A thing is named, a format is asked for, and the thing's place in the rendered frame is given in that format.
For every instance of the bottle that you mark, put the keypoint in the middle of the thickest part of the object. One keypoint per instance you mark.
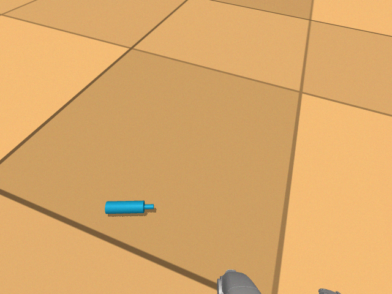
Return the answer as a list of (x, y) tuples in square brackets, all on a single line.
[(124, 207)]

